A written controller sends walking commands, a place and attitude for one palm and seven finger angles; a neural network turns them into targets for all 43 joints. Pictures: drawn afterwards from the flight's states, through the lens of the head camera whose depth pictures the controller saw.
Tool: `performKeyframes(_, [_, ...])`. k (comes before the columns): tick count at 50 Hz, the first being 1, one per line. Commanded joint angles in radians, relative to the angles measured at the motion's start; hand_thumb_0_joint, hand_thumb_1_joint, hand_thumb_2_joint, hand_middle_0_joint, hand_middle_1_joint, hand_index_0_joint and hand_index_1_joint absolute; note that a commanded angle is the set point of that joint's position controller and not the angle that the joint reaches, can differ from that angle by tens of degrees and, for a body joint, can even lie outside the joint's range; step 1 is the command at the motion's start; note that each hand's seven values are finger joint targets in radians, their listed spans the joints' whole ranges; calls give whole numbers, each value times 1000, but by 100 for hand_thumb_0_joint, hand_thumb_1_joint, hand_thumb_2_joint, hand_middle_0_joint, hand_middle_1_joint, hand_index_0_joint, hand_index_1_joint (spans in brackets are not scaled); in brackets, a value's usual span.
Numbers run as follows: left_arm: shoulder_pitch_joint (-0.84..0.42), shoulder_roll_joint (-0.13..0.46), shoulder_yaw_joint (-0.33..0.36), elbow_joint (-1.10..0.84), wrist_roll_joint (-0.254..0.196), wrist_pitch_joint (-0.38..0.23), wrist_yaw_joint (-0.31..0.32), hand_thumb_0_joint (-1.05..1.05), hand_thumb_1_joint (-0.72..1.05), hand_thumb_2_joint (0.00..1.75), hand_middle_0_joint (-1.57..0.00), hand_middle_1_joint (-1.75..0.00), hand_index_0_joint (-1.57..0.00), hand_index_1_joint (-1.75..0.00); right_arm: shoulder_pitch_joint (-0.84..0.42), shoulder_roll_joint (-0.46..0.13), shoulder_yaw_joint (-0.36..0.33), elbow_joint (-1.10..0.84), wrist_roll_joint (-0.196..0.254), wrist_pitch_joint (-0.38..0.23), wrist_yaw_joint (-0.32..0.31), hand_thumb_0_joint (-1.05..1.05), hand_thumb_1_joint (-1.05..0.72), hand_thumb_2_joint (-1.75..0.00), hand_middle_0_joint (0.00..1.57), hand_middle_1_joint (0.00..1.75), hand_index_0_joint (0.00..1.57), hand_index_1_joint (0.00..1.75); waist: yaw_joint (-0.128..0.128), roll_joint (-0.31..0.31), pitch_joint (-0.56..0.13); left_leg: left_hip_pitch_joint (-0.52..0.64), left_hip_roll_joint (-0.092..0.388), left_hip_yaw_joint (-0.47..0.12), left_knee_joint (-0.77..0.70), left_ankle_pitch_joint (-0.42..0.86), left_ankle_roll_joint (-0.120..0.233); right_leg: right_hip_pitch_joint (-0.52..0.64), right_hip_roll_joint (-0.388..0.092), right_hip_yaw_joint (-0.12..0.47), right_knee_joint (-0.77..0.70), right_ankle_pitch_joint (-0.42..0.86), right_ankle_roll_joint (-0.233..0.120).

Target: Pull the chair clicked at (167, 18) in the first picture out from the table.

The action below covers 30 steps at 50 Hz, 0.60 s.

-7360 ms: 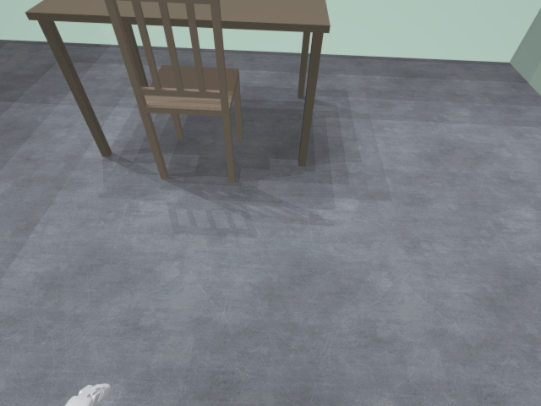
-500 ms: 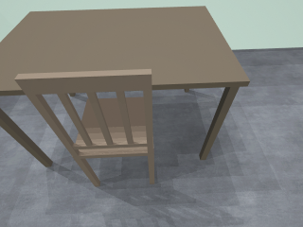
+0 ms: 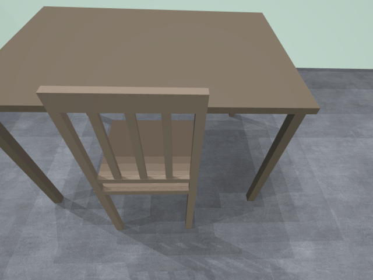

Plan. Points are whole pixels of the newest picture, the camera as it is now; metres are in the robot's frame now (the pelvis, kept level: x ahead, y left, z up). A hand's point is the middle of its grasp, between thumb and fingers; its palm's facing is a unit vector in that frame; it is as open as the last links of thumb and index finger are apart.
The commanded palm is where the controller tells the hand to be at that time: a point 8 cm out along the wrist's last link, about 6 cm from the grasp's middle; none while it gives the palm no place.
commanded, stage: look again from close up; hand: left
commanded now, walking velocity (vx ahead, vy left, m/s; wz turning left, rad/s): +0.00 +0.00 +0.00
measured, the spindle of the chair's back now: (137, 149) +0.48 +0.18 -0.08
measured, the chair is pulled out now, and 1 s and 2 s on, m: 0.00 0.00 0.00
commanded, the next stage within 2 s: shuffle to correct the standing spot in 0.52 s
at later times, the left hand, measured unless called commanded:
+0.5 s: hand out of the picture +0.00 +0.16 -0.18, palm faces +0.02 -0.98 -0.18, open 7.3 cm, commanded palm none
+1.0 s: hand out of the picture -0.02 +0.12 -0.18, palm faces +0.07 -0.98 -0.19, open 7.3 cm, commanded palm none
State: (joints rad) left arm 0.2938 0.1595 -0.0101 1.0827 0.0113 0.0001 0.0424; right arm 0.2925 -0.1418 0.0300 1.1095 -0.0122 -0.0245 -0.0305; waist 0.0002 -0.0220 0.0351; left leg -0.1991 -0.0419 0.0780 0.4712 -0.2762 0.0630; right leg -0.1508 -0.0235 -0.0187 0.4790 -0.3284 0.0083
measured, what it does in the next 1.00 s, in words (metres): shifts its weight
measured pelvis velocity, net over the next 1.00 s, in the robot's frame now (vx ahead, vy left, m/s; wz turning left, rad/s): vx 0.03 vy -0.04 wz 0.05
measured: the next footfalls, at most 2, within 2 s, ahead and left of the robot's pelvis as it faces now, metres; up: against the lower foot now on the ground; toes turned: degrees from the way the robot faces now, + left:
left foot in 1.18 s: +0.09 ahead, +0.04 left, +0.00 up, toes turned +10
right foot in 1.56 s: +0.17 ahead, -0.28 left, +0.00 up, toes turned +0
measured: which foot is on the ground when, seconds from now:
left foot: down 0.00-1.00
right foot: down 0.00-1.00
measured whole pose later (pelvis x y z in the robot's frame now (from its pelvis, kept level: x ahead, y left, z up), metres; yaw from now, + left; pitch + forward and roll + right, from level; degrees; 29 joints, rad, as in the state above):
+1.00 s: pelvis +0.03 -0.04 -0.01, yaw +3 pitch +1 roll +1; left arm 0.36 0.15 0.01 1.10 0.03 0.00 0.03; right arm 0.31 -0.13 0.00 1.15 -0.02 -0.01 -0.05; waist 0.00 -0.02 0.02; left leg -0.23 0.00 0.02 0.56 -0.35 0.01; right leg -0.14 0.02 -0.08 0.52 -0.40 -0.05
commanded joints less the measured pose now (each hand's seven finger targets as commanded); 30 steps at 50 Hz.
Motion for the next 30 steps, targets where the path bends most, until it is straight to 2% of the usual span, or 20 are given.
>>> performKeyframes(1, [82,89,12,-18,-1,-13,4,0,90,90,-20,-30,-20,-30,52,-117,-24,-22,3,-16,-7,0,-90,-90,20,30,20,30,7,50,-1,37,148,-146,-90,319,5,-28,-62,49,-44,175,-38])
performKeyframes(3, [87,84,12,-12,0,-14,5,0,90,90,-20,-30,-20,-30,46,-115,-23,-17,4,-17,-9,0,-90,-90,20,30,20,30,9,35,9,39,147,-143,-82,346,7,-27,-65,51,-48,198,-36])
performKeyframes(6, [91,82,13,-5,-1,-13,7,0,90,90,-20,-30,-20,-30,51,-115,-24,-12,4,-18,-12,0,-90,-90,20,30,20,30,6,39,-22,76,151,-143,-76,406,7,-19,-66,49,-39,220,-35])
performKeyframes(8, [88,83,12,-2,-1,-14,8,0,90,90,-20,-30,-20,-30,41,-115,-25,-9,5,-17,-13,0,-90,-90,20,30,20,30,6,34,-5,73,147,-137,-71,422,5,-20,-69,54,-44,249,-34])
performKeyframes(11, [90,84,12,3,-1,-13,8,0,90,90,-20,-30,-20,-30,38,-116,-24,-6,5,-16,-13,0,-90,-90,20,30,20,30,5,29,-6,77,145,-136,-75,407,2,-17,-73,54,-46,251,-34])
performKeyframes(12, [93,80,12,6,0,-13,8,0,90,90,-20,-30,-20,-30,29,-109,-24,-4,6,-14,-13,0,-90,-90,20,30,20,30,8,20,17,67,145,-133,-80,391,5,-25,-71,56,-57,249,-33])
performKeyframes(15, [90,81,12,7,0,-12,8,0,90,90,-20,-30,-20,-30,28,-113,-24,-4,5,-14,-12,0,-90,-90,20,30,20,30,6,29,15,66,143,-133,-87,365,1,-24,-75,60,-60,241,-34])
performKeyframes(21, [90,86,12,8,1,-16,7,0,90,90,-20,-30,-20,-30,23,-115,-24,-2,5,-14,-11,0,-90,-90,20,30,20,30,5,10,4,74,141,-131,-93,350,-2,-16,-81,65,-69,265,-34])
performKeyframes(22, [91,85,11,8,1,-16,6,0,90,90,-20,-30,-20,-30,15,-109,-24,1,7,-13,-10,0,-90,-90,20,30,20,30,8,6,21,65,142,-126,-99,327,0,-21,-80,63,-77,252,-33])
performKeyframes(30, [90,87,10,13,1,-17,5,0,90,90,-20,-30,-20,-30,15,-110,-22,5,6,-13,-9,0,-90,-90,20,30,20,30,7,19,16,71,141,-127,-109,309,-5,-22,-81,73,-87,249,-35])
